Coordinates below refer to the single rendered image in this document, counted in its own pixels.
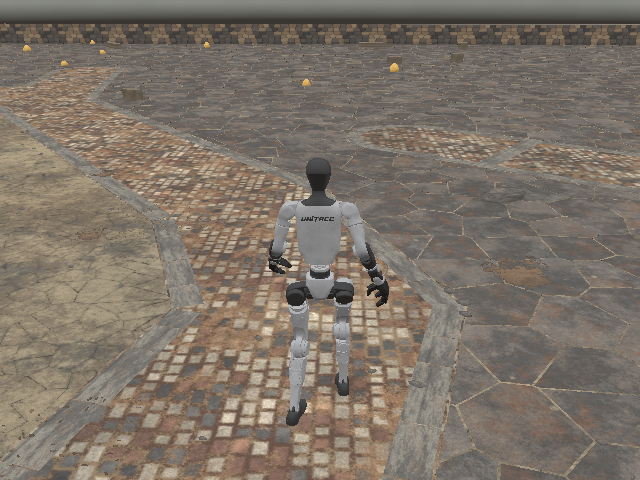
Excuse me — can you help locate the left robot upper arm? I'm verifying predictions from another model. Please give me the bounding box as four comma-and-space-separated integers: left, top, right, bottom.
271, 201, 299, 254

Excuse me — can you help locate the right robot foot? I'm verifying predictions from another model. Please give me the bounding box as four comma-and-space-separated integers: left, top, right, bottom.
335, 372, 349, 396

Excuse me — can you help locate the right robot upper arm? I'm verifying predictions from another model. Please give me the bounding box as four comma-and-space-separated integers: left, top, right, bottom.
339, 201, 369, 258

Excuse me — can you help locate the right robot hand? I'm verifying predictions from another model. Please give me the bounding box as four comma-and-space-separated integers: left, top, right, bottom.
367, 279, 389, 307

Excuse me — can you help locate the right robot forearm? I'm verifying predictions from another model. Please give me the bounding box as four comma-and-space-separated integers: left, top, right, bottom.
360, 242, 385, 286

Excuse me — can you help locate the left robot forearm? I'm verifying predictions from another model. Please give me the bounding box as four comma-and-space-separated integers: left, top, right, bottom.
268, 239, 283, 265

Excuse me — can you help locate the robot left shin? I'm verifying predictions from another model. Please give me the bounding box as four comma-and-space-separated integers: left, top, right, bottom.
289, 340, 307, 412

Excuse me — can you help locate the left robot hand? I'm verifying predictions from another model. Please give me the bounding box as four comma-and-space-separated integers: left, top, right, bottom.
269, 257, 292, 274

